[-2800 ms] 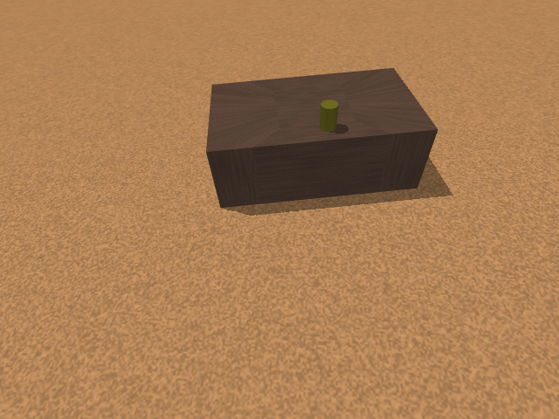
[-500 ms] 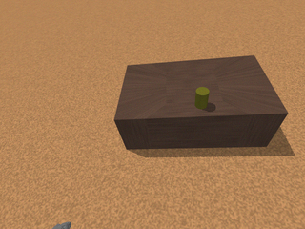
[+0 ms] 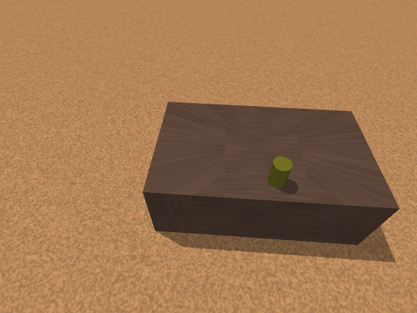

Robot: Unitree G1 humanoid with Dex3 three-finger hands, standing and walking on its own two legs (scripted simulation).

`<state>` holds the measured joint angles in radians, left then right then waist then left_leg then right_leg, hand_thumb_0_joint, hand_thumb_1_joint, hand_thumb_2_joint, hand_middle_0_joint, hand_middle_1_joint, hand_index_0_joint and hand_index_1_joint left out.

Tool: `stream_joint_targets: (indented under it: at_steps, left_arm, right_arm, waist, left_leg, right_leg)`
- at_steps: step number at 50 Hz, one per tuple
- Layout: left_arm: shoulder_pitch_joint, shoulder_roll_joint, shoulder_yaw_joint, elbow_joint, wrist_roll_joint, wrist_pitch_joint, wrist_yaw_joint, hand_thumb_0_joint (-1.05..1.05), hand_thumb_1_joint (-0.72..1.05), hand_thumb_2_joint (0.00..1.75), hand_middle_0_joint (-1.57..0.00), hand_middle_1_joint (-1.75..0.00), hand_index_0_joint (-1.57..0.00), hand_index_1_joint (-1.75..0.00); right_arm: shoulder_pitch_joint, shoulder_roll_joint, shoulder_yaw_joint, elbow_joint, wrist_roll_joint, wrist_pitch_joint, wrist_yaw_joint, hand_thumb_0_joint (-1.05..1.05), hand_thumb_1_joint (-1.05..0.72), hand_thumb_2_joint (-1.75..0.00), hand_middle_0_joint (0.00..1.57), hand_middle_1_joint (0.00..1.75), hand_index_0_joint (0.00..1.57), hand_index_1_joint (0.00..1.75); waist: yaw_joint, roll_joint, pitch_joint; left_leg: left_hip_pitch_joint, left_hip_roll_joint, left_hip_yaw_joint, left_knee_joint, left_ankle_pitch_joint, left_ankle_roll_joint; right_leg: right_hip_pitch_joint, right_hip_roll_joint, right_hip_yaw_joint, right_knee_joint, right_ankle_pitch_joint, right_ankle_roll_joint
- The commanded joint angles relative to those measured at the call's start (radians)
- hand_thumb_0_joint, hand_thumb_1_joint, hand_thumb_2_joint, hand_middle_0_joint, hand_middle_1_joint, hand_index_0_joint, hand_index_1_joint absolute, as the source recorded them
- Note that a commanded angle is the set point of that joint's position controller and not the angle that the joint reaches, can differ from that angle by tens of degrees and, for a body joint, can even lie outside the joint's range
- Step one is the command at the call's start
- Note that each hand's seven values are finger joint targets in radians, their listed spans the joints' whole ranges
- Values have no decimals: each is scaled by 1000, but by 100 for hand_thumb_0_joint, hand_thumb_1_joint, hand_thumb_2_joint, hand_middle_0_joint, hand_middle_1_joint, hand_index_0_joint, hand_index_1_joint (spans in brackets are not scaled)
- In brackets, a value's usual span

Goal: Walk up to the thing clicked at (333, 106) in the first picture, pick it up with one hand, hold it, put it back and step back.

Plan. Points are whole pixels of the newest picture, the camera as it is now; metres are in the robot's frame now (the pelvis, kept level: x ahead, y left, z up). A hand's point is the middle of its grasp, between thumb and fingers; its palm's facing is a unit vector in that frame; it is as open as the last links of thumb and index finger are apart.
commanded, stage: walk up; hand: right
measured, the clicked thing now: (279, 172) +0.71 -0.24 -0.34
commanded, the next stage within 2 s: none
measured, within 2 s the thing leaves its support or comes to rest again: neither
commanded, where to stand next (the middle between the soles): +0.29 -0.02 m, yaw -1 degrees
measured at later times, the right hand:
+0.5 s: hand (371, 305) +0.20 -0.32 -0.15, palm faces -0.03 +0.95 -0.31, open 7.4 cm
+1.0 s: hand (341, 256) +0.30 -0.28 -0.14, palm faces -0.01 +0.93 -0.38, open 7.4 cm
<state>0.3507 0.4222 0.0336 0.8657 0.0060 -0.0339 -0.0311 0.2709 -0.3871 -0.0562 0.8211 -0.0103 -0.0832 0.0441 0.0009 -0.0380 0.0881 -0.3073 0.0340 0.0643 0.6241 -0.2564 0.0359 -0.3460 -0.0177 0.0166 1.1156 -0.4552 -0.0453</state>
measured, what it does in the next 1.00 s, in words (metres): walks ahead: right foot, then left foot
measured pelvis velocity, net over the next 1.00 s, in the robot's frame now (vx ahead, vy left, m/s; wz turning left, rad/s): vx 0.18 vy -0.02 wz -0.04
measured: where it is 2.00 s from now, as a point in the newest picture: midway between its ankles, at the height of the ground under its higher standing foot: outside the picture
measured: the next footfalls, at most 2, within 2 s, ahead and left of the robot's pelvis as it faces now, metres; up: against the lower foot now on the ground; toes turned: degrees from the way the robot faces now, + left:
right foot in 0.34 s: +0.22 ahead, -0.17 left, +0.00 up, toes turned -3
left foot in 0.76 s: +0.31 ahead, +0.08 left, +0.00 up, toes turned -1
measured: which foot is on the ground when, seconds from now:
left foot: down 0.00-0.36, up 0.38-0.74, down 0.76-1.00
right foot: up 0.00-0.32, down 0.34-1.00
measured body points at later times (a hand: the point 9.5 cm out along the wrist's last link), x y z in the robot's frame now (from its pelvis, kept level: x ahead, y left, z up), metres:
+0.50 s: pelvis +0.15 -0.06 +0.01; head +0.17 -0.09 +0.45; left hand +0.22 +0.26 -0.08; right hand +0.20 -0.37 -0.13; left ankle +0.13 +0.09 -0.65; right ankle +0.19 -0.17 -0.73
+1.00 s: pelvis +0.18 -0.02 -0.01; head +0.21 -0.01 +0.44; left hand +0.25 +0.28 -0.14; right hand +0.30 -0.33 -0.11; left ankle +0.28 +0.08 -0.73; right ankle +0.18 -0.17 -0.73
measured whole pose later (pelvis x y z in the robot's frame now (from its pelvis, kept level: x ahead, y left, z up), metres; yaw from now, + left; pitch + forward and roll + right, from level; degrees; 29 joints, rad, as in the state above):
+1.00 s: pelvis +0.18 -0.02 -0.01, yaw -2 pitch -3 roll -1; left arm 0.21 0.38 0.01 0.97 0.00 -0.01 0.00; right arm 0.11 -0.36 -0.01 0.92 -0.01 0.00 0.02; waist 0.01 -0.01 0.11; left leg -0.40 0.04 0.03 0.65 -0.20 0.02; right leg -0.24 -0.02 -0.01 0.64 -0.35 0.00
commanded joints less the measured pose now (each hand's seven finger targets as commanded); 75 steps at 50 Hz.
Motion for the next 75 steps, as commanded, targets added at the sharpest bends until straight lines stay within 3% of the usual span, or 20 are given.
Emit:
stream_joint_targets:
  at_steps: [1, 7, 12, 16, 17, 18, 20, 23, 31, 34, 37, 39, 40, 44, 48, 50, 52, 55, 65, 75]
  left_arm:
    - [56, 187, 68, -53, -18, -21, 0, 0, 90, 90, -20, -30, -20, -30]
    - [-40, 168, 67, -82, 2, -15, -30, 0, 90, 90, -20, -30, -20, -30]
    - [-100, 158, 73, -88, 3, -35, -38, 0, 90, 90, -20, -30, -20, -30]
    - [57, 199, 94, -24, 11, -58, -20, 0, 90, 90, -20, -30, -20, -30]
    - [141, 247, 114, -7, 16, -71, -7, 0, 90, 90, -20, -30, -20, -30]
    - [146, 324, 132, -33, 17, -79, 4, 0, 90, 90, -20, -30, -20, -30]
    - [92, 338, 124, -48, -5, -67, 5, 0, 90, 90, -20, -30, -20, -30]
    - [14, 248, 94, -68, -18, -68, 17, 0, 90, 90, -20, -30, -20, -30]
    - [-21, 203, 60, -97, 5, -54, 34, 0, 90, 90, -20, -30, -20, -30]
    - [-47, 215, 57, -84, -4, -37, 42, 0, 90, 90, -20, -30, -20, -30]
    - [-107, 184, 37, -94, -13, -15, 45, 0, 90, 90, -20, -30, -20, -30]
    - [-31, 111, 15, -66, -33, 5, 47, 0, 90, 90, -20, -30, -20, -30]
    - [-6, 165, 29, -29, -32, 20, 58, 0, 90, 90, -20, -30, -20, -30]
    - [-35, 182, 40, 48, -16, 19, 44, 0, 90, 90, -20, -30, -20, -30]
    - [-10, 144, 33, 114, -1, 7, 46, 0, 90, 90, -20, -30, -20, -30]
    - [-27, 164, 37, 123, 17, -8, 54, 0, 90, 90, -20, -30, -20, -30]
    - [-159, 215, 38, 95, 22, -9, 44, 0, 90, 90, -20, -30, -20, -30]
    - [-179, 149, 15, 115, 7, -13, 37, 0, 90, 90, -20, -30, -20, -30]
    - [-209, 163, 12, 161, 9, -25, 36, 0, 90, 90, -20, -30, -20, -30]
    - [-238, 161, 12, 191, -2, -17, 43, 0, 90, 90, -20, -30, -20, -30]
  right_arm:
    - [83, -268, -67, -45, 14, -33, -29, 0, -90, -90, 20, 30, 20, 30]
    - [76, -278, -77, -74, 4, -31, -25, 0, -90, -90, 20, 30, 20, 30]
    - [64, -286, -75, -83, 2, -18, -19, 0, -90, -90, 20, 30, 20, 30]
    - [42, -242, -59, -104, 1, 1, -16, 0, -90, -90, 20, 30, 20, 30]
    - [101, -179, -37, -103, 4, 0, -17, 0, -90, -90, 20, 30, 20, 30]
    - [144, -118, -14, -123, 5, 0, -13, 0, -90, -90, 20, 30, 20, 30]
    - [77, -258, -50, -83, -4, 14, -32, 0, -90, -90, 20, 30, 20, 30]
    - [97, -222, -49, -34, 17, 22, -22, 0, -90, -90, 20, 30, 20, 30]
    - [35, -147, -35, -14, 4, 44, -22, 0, -90, -90, 20, 30, 20, 30]
    - [-6, -143, -35, 8, 4, 41, -34, 0, -90, -90, 20, 30, 20, 30]
    - [54, -185, -47, 49, -4, 32, -44, 0, -90, -90, 20, 30, 20, 30]
    - [-19, -265, -52, 17, -10, 23, -50, 0, -90, -90, 20, 30, 20, 30]
    - [-59, -298, -55, 15, 1, 26, -49, 0, -90, -90, 20, 30, 20, 30]
    - [-166, -237, -30, 24, -10, 39, -52, 0, -90, -90, 20, 30, 20, 30]
    - [-199, -229, -25, 43, -2, 60, -40, 0, -90, -90, 20, 30, 20, 30]
    - [-199, -187, -8, 49, 9, 69, -36, 0, -90, -90, 20, 30, 20, 30]
    - [-188, -181, -11, 84, 10, 73, -34, 0, -90, -90, 20, 30, 20, 30]
    - [-221, -198, -14, 112, 2, 64, -28, 0, -90, -90, 20, 30, 20, 30]
    - [-226, -182, -1, 188, 6, 58, -23, 0, -90, -90, 20, 30, 20, 30]
    - [-223, -171, 9, 240, 4, 50, -32, 0, -90, -90, 20, 30, 20, 30]
  waist:
    - [1, 162, 13]
    - [-29, 202, 17]
    - [-25, 190, 5]
    - [62, 33, -93]
    - [96, -150, -166]
    - [77, -325, -178]
    - [80, -183, -73]
    - [22, -113, -29]
    - [22, -140, -50]
    - [23, -131, -86]
    - [-30, -27, -126]
    - [17, 215, -156]
    - [19, 217, -153]
    - [28, 252, -93]
    - [36, 229, -140]
    - [38, 143, -142]
    - [-14, 48, -56]
    - [-9, 84, -37]
    - [-11, -5, -35]
    - [3, 32, -128]
  left_leg:
    - [91, 238, -248, -331, 309, 118]
    - [133, 219, -163, -379, 108, 199]
    - [87, 205, -134, -313, 74, 175]
    - [-2, 153, -86, -23, 67, 123]
    - [-65, 76, -20, 240, 55, 87]
    - [-276, -36, 8, 444, -264, 27]
    - [-346, 6, -94, 537, -289, 5]
    - [-274, 42, -138, 482, -163, 0]
    - [-72, 21, -49, 130, 17, -46]
    - [26, -4, -27, 58, 80, -33]
    - [204, 5, -70, -120, 219, 10]
    - [192, 293, -466, -267, 261, 128]
    - [116, 336, -487, -272, 138, 214]
    - [-46, 203, -313, -291, -27, 137]
    - [-11, 168, -262, -230, -128, 96]
    - [-57, 149, -233, -192, -146, 55]
    - [52, 71, -187, -196, -243, -1]
    - [72, 113, -242, -252, -244, 15]
    - [107, 79, -182, -257, -78, -2]
    - [168, 89, -150, -259, 225, -7]
  right_leg:
    - [-165, -55, 80, -13, 112, 5]
    - [-190, -92, -6, -267, 212, 50]
    - [-50, -68, -41, -478, 268, 27]
    - [268, -16, -63, -613, 258, 9]
    - [394, -84, 53, -698, 150, -16]
    - [489, -328, 451, -793, 88, -98]
    - [356, -434, 631, -841, 136, -252]
    - [247, -280, 269, -798, 410, -167]
    - [100, -204, 20, -700, 803, -153]
    - [70, -213, 22, -618, 783, -137]
    - [-38, -178, 39, -479, 472, -73]
    - [-89, 11, -30, -293, -75, 15]
    - [-22, -22, 17, -232, -160, 14]
    - [61, -36, 3, -315, -48, 15]
    - [157, 12, -65, -581, 103, 26]
    - [212, -34, 10, -673, 134, 9]
    - [-48, -124, 162, -754, -157, -35]
    - [-25, -62, 57, -732, -39, -2]
    - [46, -103, 90, -839, 55, -1]
    - [201, -111, 51, -810, 363, 19]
